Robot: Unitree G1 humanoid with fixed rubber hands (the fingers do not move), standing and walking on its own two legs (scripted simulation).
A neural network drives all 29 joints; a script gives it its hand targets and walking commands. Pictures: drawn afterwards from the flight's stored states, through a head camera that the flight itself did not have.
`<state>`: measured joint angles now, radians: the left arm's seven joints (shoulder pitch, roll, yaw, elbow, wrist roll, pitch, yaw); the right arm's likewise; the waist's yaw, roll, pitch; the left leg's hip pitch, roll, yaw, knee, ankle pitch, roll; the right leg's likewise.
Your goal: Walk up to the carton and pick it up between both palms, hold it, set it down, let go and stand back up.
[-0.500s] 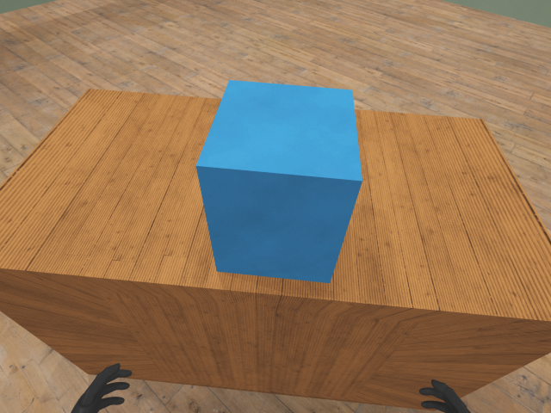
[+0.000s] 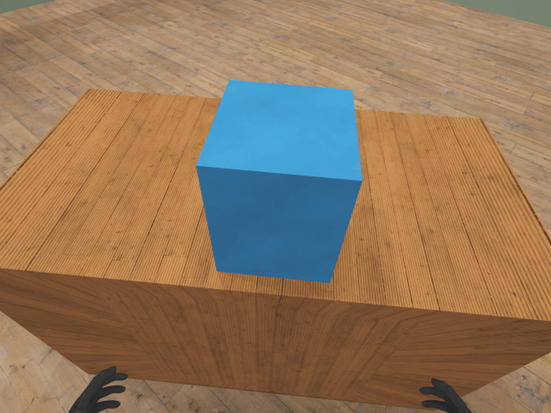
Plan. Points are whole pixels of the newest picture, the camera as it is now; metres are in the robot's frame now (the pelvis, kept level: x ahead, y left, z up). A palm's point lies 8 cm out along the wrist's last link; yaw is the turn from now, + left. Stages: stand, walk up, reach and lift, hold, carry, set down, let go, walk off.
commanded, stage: stand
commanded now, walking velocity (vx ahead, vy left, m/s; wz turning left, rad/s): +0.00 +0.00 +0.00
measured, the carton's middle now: (281, 184) +0.46 -0.01 +0.08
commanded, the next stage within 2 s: walk up in 1.46 s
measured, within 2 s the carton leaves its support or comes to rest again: neither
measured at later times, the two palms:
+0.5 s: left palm out of the picture +0.12 +0.27 -0.09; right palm out of the picture +0.11 -0.28 -0.10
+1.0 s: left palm out of the picture +0.09 +0.27 -0.09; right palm out of the picture +0.08 -0.28 -0.10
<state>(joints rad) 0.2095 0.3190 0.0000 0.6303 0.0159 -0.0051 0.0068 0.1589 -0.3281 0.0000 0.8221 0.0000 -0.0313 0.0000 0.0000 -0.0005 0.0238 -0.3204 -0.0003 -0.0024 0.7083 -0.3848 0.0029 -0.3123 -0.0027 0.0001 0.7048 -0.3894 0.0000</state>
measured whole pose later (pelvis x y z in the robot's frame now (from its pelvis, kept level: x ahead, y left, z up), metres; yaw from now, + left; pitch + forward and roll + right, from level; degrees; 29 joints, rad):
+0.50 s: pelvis +0.00 +0.00 +0.00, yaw +0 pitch -1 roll +0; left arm 0.21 0.32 0.00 0.69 0.01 0.00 0.01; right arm 0.15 -0.33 0.00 0.90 0.00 -0.03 0.00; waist 0.00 0.00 0.02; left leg -0.32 0.00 0.00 0.71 -0.38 0.00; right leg -0.31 0.00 0.00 0.70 -0.38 0.00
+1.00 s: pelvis -0.03 +0.00 +0.00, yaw +0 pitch -2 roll +0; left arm 0.21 0.32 0.00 0.75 0.01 -0.01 0.01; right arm 0.13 -0.33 0.00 0.96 0.00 -0.03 0.00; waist 0.00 0.00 0.02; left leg -0.32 0.00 0.00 0.71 -0.35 0.00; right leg -0.31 0.00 0.00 0.70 -0.35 0.00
